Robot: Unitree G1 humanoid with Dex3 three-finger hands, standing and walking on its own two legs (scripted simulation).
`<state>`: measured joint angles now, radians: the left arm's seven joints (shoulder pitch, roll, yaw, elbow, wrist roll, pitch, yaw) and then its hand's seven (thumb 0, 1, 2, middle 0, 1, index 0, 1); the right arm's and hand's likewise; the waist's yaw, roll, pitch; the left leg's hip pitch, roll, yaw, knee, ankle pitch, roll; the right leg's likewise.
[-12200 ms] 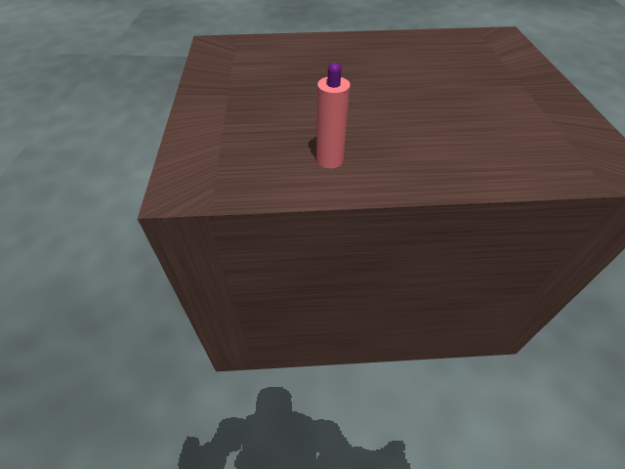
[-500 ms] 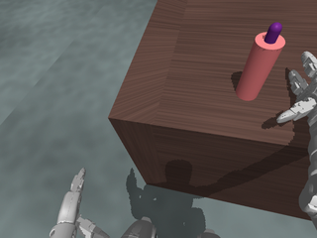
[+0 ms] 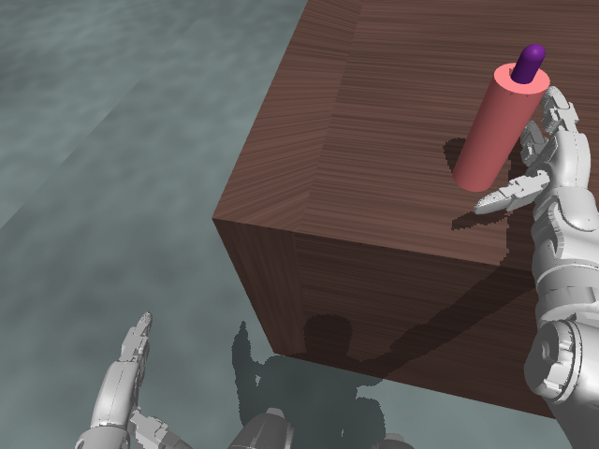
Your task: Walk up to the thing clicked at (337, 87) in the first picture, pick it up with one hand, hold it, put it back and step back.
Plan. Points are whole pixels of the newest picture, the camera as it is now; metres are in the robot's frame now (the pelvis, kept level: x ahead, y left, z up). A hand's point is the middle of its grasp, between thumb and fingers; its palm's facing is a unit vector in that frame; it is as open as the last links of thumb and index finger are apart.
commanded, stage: rest palm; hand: right
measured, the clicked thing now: (498, 123) +0.51 -0.16 +0.14
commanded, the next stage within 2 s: close in 0.18 s
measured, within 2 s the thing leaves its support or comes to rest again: leaves its support in 1.40 s
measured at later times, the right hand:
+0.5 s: hand (488, 150) +0.50 -0.16 +0.10, palm faces +0.07 +1.00 +0.03, open 16.6 cm
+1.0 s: hand (488, 143) +0.51 -0.16 +0.11, palm faces +0.04 +1.00 +0.02, open 8.6 cm
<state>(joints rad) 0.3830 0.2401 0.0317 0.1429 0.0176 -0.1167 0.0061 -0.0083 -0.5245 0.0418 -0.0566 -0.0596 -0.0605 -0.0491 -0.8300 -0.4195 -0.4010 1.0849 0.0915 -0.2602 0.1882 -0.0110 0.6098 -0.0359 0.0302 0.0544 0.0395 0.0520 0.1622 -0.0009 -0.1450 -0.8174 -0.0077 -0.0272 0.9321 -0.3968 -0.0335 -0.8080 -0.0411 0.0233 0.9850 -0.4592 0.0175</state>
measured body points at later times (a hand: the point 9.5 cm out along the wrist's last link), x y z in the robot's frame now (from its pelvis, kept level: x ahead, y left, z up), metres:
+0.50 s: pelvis +0.00 +0.01 +0.00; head +0.09 -0.01 +0.44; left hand +0.15 +0.27 -0.03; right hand +0.49 -0.22 +0.11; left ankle +0.03 +0.14 -0.68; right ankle +0.01 -0.13 -0.68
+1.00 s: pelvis +0.00 +0.00 +0.00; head +0.10 -0.02 +0.44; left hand +0.15 +0.26 -0.03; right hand +0.50 -0.21 +0.11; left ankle +0.03 +0.14 -0.68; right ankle +0.01 -0.13 -0.68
